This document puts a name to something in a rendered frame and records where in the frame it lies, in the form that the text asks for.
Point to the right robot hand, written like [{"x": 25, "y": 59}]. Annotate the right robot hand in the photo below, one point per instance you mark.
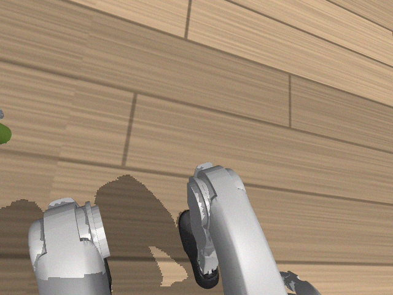
[{"x": 293, "y": 283}]

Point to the can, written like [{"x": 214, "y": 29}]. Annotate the can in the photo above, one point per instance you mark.
[{"x": 5, "y": 134}]

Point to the right robot foot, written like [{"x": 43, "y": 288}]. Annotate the right robot foot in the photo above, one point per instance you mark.
[{"x": 206, "y": 281}]

